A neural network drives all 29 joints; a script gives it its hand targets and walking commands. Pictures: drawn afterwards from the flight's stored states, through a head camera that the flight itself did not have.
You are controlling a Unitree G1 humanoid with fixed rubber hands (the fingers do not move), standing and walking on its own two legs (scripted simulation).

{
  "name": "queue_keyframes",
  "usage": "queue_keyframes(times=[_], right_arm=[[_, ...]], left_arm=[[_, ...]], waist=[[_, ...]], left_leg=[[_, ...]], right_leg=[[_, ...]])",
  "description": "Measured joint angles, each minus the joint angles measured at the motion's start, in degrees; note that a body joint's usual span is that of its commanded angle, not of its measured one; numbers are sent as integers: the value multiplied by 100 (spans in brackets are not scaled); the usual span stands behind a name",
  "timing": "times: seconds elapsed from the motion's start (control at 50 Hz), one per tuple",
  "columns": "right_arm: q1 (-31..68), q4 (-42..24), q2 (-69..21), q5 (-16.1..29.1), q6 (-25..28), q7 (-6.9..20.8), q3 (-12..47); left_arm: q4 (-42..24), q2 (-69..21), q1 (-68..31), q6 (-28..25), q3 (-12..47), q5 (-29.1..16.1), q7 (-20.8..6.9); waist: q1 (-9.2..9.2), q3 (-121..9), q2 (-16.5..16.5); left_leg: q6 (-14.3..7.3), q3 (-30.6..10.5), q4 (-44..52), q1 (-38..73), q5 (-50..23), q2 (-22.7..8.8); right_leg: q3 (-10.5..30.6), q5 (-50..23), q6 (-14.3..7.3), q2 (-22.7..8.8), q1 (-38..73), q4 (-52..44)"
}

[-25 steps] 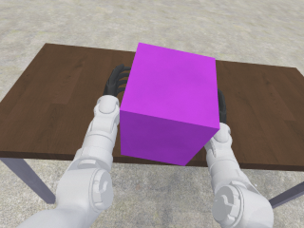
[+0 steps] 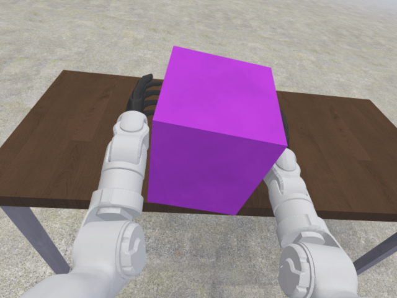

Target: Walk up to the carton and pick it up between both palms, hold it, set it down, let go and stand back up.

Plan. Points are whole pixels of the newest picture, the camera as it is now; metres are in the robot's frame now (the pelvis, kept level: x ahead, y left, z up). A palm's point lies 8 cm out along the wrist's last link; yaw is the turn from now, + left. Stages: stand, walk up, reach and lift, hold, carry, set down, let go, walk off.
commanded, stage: reach and lift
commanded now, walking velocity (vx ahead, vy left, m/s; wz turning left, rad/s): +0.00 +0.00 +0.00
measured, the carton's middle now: (206, 137) +0.40 -0.01 +0.14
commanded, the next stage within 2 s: hold in 1.44 s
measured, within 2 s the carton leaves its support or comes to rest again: neither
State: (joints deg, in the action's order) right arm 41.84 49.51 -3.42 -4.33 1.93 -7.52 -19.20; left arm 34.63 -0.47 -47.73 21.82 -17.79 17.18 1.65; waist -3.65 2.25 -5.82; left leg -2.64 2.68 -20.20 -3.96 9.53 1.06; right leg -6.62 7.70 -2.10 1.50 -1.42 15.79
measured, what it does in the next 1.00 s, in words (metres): stands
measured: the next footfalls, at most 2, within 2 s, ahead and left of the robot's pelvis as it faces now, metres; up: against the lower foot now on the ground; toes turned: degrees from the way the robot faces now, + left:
none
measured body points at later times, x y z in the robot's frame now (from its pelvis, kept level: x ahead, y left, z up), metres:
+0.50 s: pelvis -0.01 +0.01 +0.00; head -0.05 +0.05 +0.44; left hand +0.40 +0.14 +0.21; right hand +0.38 -0.15 +0.17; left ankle +0.03 +0.08 -0.75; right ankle +0.02 -0.09 -0.75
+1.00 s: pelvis +0.00 +0.00 +0.00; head -0.05 +0.04 +0.45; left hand +0.40 +0.15 +0.22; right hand +0.38 -0.14 +0.19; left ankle +0.03 +0.08 -0.75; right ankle +0.02 -0.09 -0.75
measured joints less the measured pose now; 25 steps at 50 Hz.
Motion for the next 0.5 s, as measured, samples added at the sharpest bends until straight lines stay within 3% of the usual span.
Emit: queue_keyframes(times=[0.1, 0.18, 0.34, 0.5], right_arm=[[258, 165, 60, 82, -330, 11, 103], [214, 40, 20, 202, -501, 8, 200], [35, -361, 133, 527, -740, -10, 591], [271, -332, 340, 834, -1160, -24, 867]], left_arm=[[-152, -26, -192, 510, -259, 354, -166], [-443, -24, -74, 776, -234, 385, -224], [-1013, 40, 204, 1165, 202, 69, 18], [-1083, -10, -57, 1651, 70, 237, 35]], waist=[[-2, 198, -66], [-12, 280, -44], [-83, 205, 133], [-96, 185, 149]], left_leg=[[-21, 32, 83, 274, -49, 17], [-35, 44, 77, 286, -73, 20], [-66, 21, -103, 114, -16, 20], [-88, 77, -46, 244, -17, 18]], right_leg=[[30, -26, 15, -16, 238, -22], [39, -70, 19, -19, 260, -43], [10, -81, 45, -26, 161, 2], [68, -80, 57, -23, 252, -12]])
